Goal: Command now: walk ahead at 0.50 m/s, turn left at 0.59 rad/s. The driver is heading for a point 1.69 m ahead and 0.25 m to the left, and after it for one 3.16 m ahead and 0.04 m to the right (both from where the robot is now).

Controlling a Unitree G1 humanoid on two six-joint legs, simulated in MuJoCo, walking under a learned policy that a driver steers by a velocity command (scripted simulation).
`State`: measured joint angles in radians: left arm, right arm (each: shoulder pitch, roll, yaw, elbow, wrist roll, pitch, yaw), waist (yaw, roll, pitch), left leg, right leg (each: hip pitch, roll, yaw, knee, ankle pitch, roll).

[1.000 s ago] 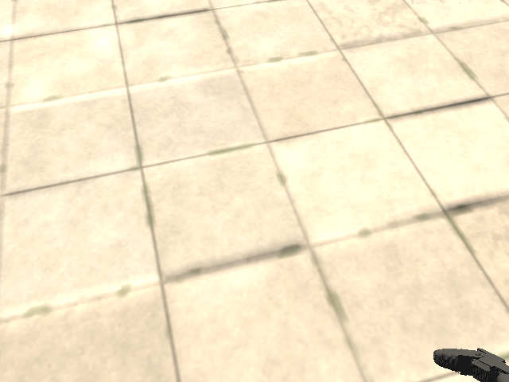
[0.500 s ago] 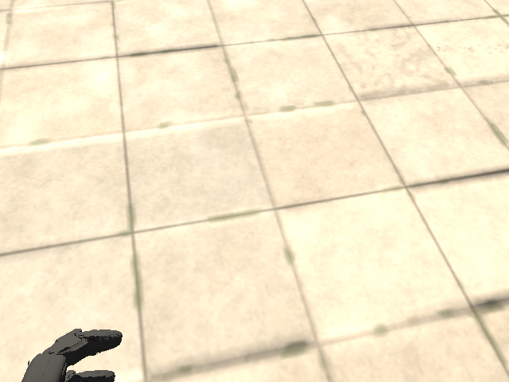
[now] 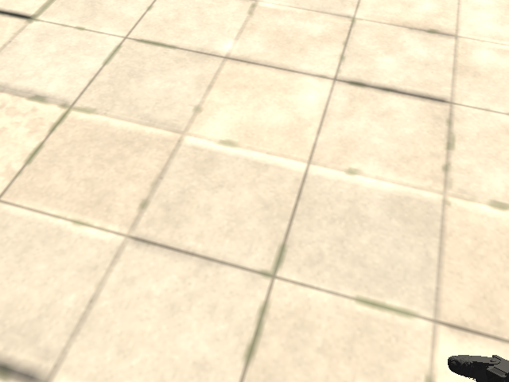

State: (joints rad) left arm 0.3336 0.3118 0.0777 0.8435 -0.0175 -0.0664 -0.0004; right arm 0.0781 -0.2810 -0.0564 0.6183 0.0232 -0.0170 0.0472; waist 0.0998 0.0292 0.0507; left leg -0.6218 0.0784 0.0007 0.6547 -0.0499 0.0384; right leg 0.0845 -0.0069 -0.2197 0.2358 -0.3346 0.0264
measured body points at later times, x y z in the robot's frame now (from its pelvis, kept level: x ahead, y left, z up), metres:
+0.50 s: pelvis +0.29 +0.04 +0.00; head +0.31 +0.06 +0.45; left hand +0.46 +0.33 -0.07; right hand +0.41 -0.24 -0.10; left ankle +0.17 +0.11 -0.73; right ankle +0.49 -0.06 -0.71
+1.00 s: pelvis +0.54 +0.12 +0.00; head +0.57 +0.14 +0.45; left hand +0.40 +0.37 -0.12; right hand +0.86 +0.02 -0.06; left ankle +0.62 +0.29 -0.72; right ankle +0.49 -0.05 -0.73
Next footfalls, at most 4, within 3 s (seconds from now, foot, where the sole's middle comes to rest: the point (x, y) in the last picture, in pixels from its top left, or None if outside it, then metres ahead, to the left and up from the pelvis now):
0.06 left None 0.21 0.12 -0.77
0.56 right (296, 354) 0.52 -0.03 -0.77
1.02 left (176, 296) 0.65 0.31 -0.77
1.54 right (260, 206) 0.98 0.11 -0.77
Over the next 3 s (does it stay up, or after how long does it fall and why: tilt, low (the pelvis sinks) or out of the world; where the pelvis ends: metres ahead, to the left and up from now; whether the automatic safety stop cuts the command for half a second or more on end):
stays up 1.22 0.20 -0.01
